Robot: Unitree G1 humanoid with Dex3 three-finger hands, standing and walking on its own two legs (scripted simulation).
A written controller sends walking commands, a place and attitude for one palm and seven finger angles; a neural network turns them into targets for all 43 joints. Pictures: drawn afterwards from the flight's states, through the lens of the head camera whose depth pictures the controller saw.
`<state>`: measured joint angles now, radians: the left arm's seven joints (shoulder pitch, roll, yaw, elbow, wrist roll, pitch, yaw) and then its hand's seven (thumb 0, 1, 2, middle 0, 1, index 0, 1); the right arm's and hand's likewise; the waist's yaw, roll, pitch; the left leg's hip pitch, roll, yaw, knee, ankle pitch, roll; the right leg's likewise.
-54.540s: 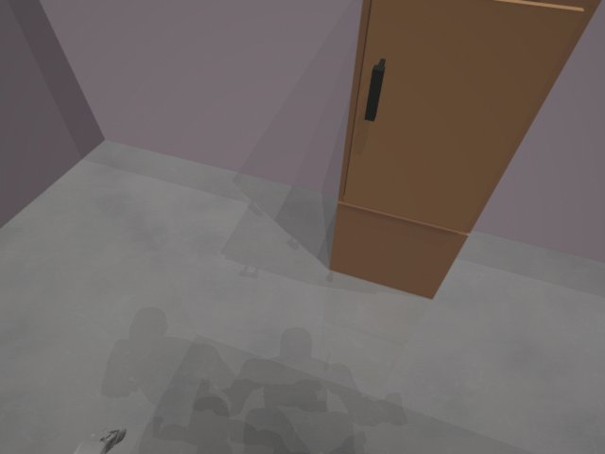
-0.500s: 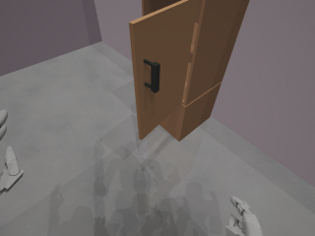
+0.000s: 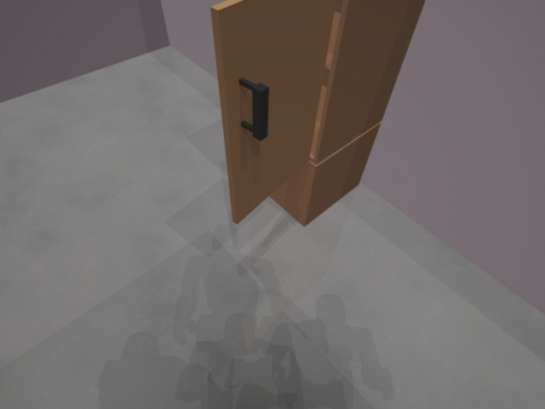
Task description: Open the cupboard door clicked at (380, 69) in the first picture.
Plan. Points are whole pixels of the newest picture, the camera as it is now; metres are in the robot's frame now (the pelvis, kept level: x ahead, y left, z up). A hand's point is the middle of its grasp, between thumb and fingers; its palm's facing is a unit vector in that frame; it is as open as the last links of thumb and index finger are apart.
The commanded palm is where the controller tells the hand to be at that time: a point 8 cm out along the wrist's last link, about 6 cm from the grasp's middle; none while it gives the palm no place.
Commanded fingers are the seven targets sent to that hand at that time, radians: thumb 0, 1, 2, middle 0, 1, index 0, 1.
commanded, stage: let the arm hang, fingers relaxed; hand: left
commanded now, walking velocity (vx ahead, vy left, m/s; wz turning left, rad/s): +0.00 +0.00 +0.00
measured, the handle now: (252, 109) +0.66 +0.07 +0.06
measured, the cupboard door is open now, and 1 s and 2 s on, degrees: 98 98 98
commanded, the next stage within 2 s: look to check the result in 0.76 s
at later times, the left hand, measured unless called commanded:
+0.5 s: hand out of the picture +0.06 +0.21 -0.15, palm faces +0.00 -0.95 -0.30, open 7.4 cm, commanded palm none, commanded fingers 0.00 0.90 0.90 -0.20 -0.30 -0.20 -0.30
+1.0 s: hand out of the picture +0.10 +0.20 -0.15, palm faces +0.00 -0.96 -0.30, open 7.4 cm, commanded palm none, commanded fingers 0.00 0.90 0.90 -0.20 -0.30 -0.20 -0.30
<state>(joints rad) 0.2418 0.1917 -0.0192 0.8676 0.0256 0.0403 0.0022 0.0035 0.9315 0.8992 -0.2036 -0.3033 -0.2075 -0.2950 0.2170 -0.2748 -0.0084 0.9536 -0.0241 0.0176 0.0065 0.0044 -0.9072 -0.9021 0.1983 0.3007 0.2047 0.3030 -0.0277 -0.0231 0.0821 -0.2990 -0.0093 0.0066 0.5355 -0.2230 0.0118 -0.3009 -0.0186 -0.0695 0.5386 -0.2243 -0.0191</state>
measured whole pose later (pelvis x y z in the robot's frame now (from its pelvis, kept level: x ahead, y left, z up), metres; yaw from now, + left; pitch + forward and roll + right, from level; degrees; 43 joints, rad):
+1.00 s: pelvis +0.05 -0.02 +0.01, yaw +0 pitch -1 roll +0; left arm 0.15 0.25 0.02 1.14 0.01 -0.02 0.01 0.00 0.91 0.90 -0.20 -0.30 -0.20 -0.29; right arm 0.15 -0.27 -0.01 1.13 -0.02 0.00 -0.02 0.00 -0.91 -0.90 0.20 0.30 0.21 0.30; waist 0.00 0.03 0.06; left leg -0.12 0.01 0.00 0.33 -0.19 -0.02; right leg -0.13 0.01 -0.08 0.34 -0.20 -0.04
